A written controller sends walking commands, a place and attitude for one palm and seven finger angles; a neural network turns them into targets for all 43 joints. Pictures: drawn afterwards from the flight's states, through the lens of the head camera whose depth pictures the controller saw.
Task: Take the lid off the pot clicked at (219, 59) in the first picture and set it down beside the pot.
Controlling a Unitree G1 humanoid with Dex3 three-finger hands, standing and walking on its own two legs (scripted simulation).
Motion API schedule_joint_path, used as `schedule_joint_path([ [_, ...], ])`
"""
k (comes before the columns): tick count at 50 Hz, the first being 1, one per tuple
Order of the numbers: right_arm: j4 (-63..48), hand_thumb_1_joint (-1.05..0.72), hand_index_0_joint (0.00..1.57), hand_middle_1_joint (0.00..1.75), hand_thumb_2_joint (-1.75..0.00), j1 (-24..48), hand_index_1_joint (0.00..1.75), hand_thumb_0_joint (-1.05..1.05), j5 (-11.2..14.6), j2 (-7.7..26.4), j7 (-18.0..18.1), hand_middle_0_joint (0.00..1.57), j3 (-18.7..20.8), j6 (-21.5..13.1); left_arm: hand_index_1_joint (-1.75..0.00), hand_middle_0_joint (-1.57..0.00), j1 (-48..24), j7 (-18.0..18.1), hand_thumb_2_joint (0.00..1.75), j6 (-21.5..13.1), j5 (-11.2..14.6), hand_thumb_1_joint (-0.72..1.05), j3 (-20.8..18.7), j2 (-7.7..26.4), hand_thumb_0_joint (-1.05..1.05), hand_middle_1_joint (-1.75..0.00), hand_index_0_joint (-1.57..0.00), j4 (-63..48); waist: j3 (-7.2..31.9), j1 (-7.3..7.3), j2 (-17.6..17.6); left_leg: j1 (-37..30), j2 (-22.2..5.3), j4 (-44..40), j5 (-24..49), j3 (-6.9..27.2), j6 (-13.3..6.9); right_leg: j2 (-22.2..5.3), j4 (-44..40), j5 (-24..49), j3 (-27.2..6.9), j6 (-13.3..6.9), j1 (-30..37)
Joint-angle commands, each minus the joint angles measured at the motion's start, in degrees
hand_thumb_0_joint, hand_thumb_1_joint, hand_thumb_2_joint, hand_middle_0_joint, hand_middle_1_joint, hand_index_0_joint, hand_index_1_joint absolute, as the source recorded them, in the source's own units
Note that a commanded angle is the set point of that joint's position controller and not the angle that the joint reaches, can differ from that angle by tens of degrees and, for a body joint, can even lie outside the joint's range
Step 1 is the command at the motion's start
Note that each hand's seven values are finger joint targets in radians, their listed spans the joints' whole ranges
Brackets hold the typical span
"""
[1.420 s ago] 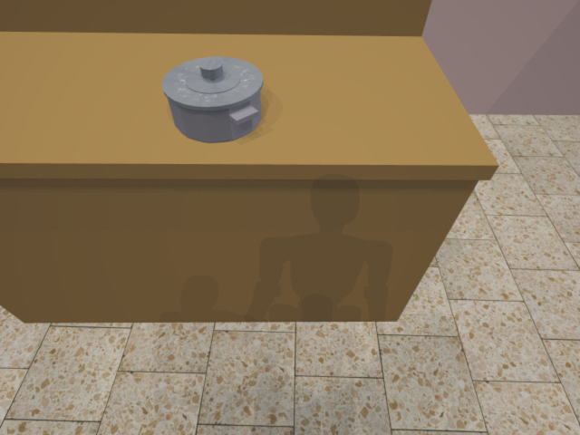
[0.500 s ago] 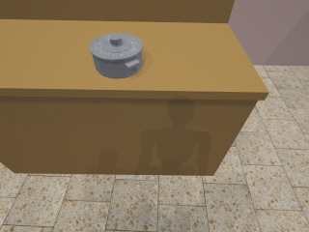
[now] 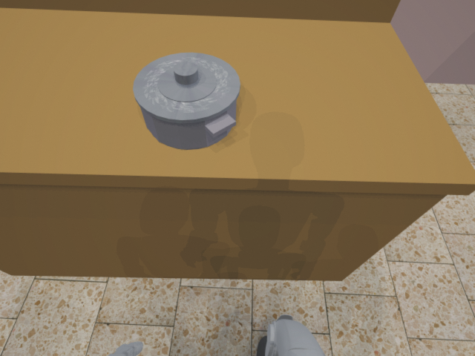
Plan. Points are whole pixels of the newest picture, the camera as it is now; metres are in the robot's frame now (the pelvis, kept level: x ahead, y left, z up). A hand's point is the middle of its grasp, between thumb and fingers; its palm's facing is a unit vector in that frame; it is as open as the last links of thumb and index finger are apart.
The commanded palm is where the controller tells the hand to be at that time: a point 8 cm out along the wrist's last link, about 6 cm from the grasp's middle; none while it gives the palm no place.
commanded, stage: come to a stop and stand still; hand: left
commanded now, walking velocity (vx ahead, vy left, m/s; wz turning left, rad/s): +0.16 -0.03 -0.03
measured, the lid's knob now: (186, 73) +0.57 +0.12 +0.14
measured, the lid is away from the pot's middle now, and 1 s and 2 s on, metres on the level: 0.00 0.00 0.00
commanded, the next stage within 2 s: look again from close up in 1.98 s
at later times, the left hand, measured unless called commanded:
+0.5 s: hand (118, 343) +0.16 +0.23 -0.17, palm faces +0.04 -0.96 -0.28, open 7.3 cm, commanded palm none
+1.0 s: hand out of the picture +0.04 +0.25 -0.18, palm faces -0.02 -0.99 -0.17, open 7.4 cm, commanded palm none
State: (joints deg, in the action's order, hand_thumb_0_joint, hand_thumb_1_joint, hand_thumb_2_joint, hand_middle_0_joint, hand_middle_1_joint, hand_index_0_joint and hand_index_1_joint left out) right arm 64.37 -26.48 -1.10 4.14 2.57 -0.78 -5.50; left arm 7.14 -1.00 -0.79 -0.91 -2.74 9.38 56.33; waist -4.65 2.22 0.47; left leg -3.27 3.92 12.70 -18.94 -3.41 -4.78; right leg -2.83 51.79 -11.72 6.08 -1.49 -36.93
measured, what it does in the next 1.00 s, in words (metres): steps on the spot: right foot, then left foot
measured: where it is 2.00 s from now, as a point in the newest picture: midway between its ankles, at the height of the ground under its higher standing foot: outside the picture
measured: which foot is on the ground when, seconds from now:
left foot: down 0.00-0.12, up 0.14-0.58, down 0.60-1.00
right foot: up 0.00-0.08, down 0.10-0.60, up 0.62-1.00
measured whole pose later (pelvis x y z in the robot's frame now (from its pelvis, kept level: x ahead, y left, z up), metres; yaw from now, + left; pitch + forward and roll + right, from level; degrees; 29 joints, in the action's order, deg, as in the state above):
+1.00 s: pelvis +0.03 +0.06 +0.01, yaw -2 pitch +2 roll -2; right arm 59.1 -18.0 -1.6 8.5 1.9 2.1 0.6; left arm 18.0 -0.3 4.8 -1.2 -3.5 13.8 58.7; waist 0.7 2.1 2.8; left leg 16.5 -1.9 19.8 -5.2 -2.4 -2.0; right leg -1.2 47.9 -24.1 -1.8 1.4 -17.8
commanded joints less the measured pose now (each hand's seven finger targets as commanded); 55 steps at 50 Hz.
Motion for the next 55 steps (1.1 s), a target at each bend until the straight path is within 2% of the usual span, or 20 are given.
schedule_joint_path([
  [1,0.0,-0.90,0.20,0.30,-0.90,-5.4,0.30,0.00,0.4,10.5,1.0,0.20,2.1,0.1,-0.30,-0.20,0.6,0.5,0.90,-1.6,0.1,0.90,0.3,1.7,0.00,-0.30,-0.20,-4.0,1.8,-1.79,-7.6,-0.4,-14.5,8.0,63.2,3.3,-0.7,4.1,-14.1,3.6,2.8,-2.2,10.9],
  [3,-0.5,-0.90,0.20,0.30,-0.90,-3.3,0.30,0.00,0.7,12.1,1.0,0.20,2.9,0.5,-0.30,-0.20,10.8,1.3,0.90,-1.9,-0.3,0.90,-0.6,3.9,0.00,-0.30,-0.20,-0.8,7.3,-6.10,-6.2,0.2,-14.0,19.6,63.5,3.6,0.9,5.0,-20.4,7.2,1.6,-3.5,23.3],
  [4,-1.1,-0.90,0.20,0.30,-0.90,-1.9,0.30,0.00,1.2,11.9,0.9,0.20,3.1,0.8,-0.30,-0.20,17.8,1.9,0.90,-2.3,-0.5,0.90,-1.4,6.9,0.00,-0.30,-0.20,1.3,10.5,-9.47,-2.6,10.7,-12.6,31.6,55.2,4.9,2.9,0.9,-23.3,17.1,-3.5,-6.0,38.0],
  [5,-1.9,-0.90,0.20,0.30,-0.90,-4.8,0.30,0.00,1.9,9.4,0.5,0.20,3.1,0.9,-0.30,-0.20,22.4,2.9,0.90,-2.7,-0.8,0.90,-2.4,10.7,0.00,-0.30,-0.20,2.5,17.0,-9.90,7.4,26.7,-3.0,51.4,13.1,1.5,5.3,-15.6,-20.8,50.8,-23.7,-13.9,53.4],
  [6,-1.5,-0.90,0.20,0.30,-0.90,-5.8,0.30,0.00,2.1,9.3,0.9,0.20,3.2,1.6,-0.30,-0.20,22.1,3.1,0.90,-2.5,0.6,0.90,-1.7,11.1,0.00,-0.30,-0.20,2.9,20.9,-7.27,7.0,25.4,-1.1,62.6,-17.4,5.1,5.4,-24.2,-22.7,70.5,-28.2,-19.2,49.9],
  [7,-2.3,-0.90,0.20,0.30,-0.90,-2.6,0.30,0.00,2.0,8.7,1.1,0.20,3.3,2.5,-0.30,-0.20,17.7,3.9,0.90,-1.9,0.6,0.90,-1.3,9.9,0.00,-0.30,-0.20,1.7,12.8,-5.90,2.9,25.5,-3.3,60.5,-16.3,8.5,4.5,-22.8,-25.9,65.0,-24.2,-18.6,40.5],
  [11,-3.1,-0.90,0.20,0.30,-0.90,2.4,0.30,0.00,1.2,6.7,0.3,0.20,3.8,7.5,-0.30,-0.20,5.2,4.7,0.90,-0.3,0.2,0.90,-0.4,5.9,0.00,-0.30,-0.20,-3.0,4.6,-0.33,2.7,24.4,-5.8,56.8,-11.2,7.1,6.2,-15.6,-31.0,44.6,-12.6,-13.3,19.7],
  [17,-6.8,-0.90,0.20,0.30,-0.90,8.3,0.30,0.00,0.6,8.9,-0.8,0.20,5.1,9.1,-0.30,-0.20,5.2,4.1,0.90,0.7,-0.2,0.90,-2.0,9.7,0.00,-0.30,-0.20,-5.9,8.2,-1.02,5.0,29.3,-4.1,55.1,-5.4,4.7,8.3,-13.0,-29.0,42.1,-10.8,-11.3,22.6],
  [24,-10.5,-0.90,0.20,0.30,-0.90,15.3,0.30,0.00,1.0,10.0,-1.4,0.20,4.8,7.6,-0.30,-0.20,6.5,3.7,0.90,1.8,-1.2,0.90,-2.6,12.7,0.00,-0.30,-0.20,-7.3,10.8,-3.20,13.3,25.6,-3.6,37.5,-6.9,2.3,8.0,-12.4,-26.4,35.0,-12.3,-11.2,27.2],
  [27,-9.7,-0.90,0.20,0.30,-0.90,11.6,0.30,0.00,1.2,10.5,-1.3,0.20,4.8,6.5,-0.30,-0.20,5.7,3.5,0.90,2.2,-0.9,0.90,-2.5,12.8,0.00,-0.30,-0.20,-7.4,11.6,-0.75,10.7,15.5,-3.0,20.0,2.5,1.3,6.9,-10.3,-23.6,26.1,-12.0,-7.7,24.6],
  [28,-9.0,-0.90,0.20,0.30,-0.90,9.4,0.30,0.00,1.2,11.8,-1.3,0.20,4.9,6.0,-0.30,-0.20,5.8,3.4,0.90,2.5,-0.5,0.90,-2.2,11.5,0.00,-0.30,-0.20,-7.4,11.8,0.40,7.4,9.3,-5.5,11.2,9.8,2.6,6.4,-8.0,-20.2,16.9,-10.1,-4.5,21.0],
  [29,-9.7,-0.90,0.20,0.30,-0.90,10.1,0.30,0.00,0.6,16.2,-1.3,0.20,5.6,5.4,-0.30,-0.20,8.6,3.3,0.90,2.9,-0.1,0.90,-1.5,8.4,0.00,-0.30,-0.20,-7.7,11.0,-0.23,-5.9,4.7,-16.1,6.7,17.3,13.4,3.7,-1.6,-13.5,-4.5,-6.2,-0.1,11.9],
  [30,-11.8,-0.90,0.20,0.30,-0.90,11.8,0.30,0.00,-0.1,20.6,-0.8,0.20,6.2,5.7,-0.30,-0.20,9.2,3.4,0.90,3.4,-0.2,0.90,-1.2,6.7,0.00,-0.30,-0.20,-8.3,6.6,-0.39,-17.9,12.6,-28.4,3.3,30.8,27.9,-2.6,4.8,-0.5,-23.8,-4.9,2.8,6.2],
  [31,-12.4,-0.90,0.20,0.30,-0.90,12.9,0.30,0.00,-0.8,20.7,-0.5,0.20,5.6,6.2,-0.30,-0.20,7.4,3.4,0.90,4.2,-0.6,0.90,-1.7,9.4,0.00,-0.30,-0.20,-8.1,4.0,0.17,-9.8,20.2,-30.2,3.1,30.6,26.4,-6.8,3.5,8.8,-22.4,-11.1,2.1,8.8],
  [34,-13.1,-0.90,0.20,0.30,-0.90,18.3,0.30,0.00,-0.7,16.7,0.6,0.20,4.0,5.5,-0.30,-0.20,11.0,2.2,0.90,4.4,-0.8,0.90,-3.1,10.6,0.00,-0.30,-0.20,-5.1,2.6,-3.76,-8.2,20.2,-22.4,2.5,20.1,18.2,-3.2,4.3,17.7,-11.6,-13.7,2.9,5.5],
  [37,-11.6,-0.90,0.20,0.30,-0.90,15.5,0.30,0.00,-0.1,15.7,0.7,0.20,3.7,5.0,-0.30,-0.20,12.3,1.4,0.90,4.5,-0.7,0.90,-2.7,9.5,0.00,-0.30,-0.20,-3.0,5.6,-2.95,-8.4,14.5,-17.7,1.4,14.7,12.1,-0.7,4.4,18.2,-4.9,-12.7,4.5,5.3],
  [44,-8.6,-0.90,0.20,0.30,-0.90,7.5,0.30,0.00,-0.1,15.1,0.6,0.20,4.7,5.0,-0.30,-0.20,10.6,1.3,0.90,4.5,-0.7,0.90,-1.8,8.0,0.00,-0.30,-0.20,-2.4,4.1,0.06,-9.5,11.8,-18.5,-3.1,-2.7,16.9,-1.0,2.2,4.7,-9.1,-9.9,4.2,7.4],
  [51,-6.5,-0.90,0.20,0.30,-0.90,6.9,0.30,0.00,-0.8,17.3,-0.5,0.20,6.0,5.7,-0.30,-0.20,15.8,1.0,0.90,3.8,0.2,0.90,-0.6,5.4,0.00,-0.30,-0.20,0.3,5.5,-1.17,-13.7,18.1,-16.7,-7.4,-15.3,16.3,0.0,3.9,-17.5,-16.2,-2.5,0.8,23.3],
  [54,-5.2,-0.90,0.20,0.30,-0.90,8.3,0.30,0.00,-0.1,14.1,-0.8,0.20,5.8,6.2,-0.30,-0.20,24.6,1.6,0.90,2.8,0.1,0.90,-0.7,5.7,0.00,-0.30,-0.20,4.2,4.7,-4.87,-5.0,27.3,-10.5,0.4,-16.4,8.8,3.9,3.4,-35.3,-7.0,-2.4,-0.1,38.9],
  [55,-5.4,-0.90,0.20,0.30,-0.90,8.4,0.30,0.00,0.6,10.3,-0.8,0.20,4.9,6.4,-0.30,-0.20,25.5,2.3,0.90,2.3,-0.6,0.90,-1.1,8.4,0.00,-0.30,-0.20,4.4,2.8,-5.22,6.1,32.8,-5.3,14.8,-12.7,3.2,5.4,-6.0,-42.6,-17.4,-14.4,-2.4,37.6],
])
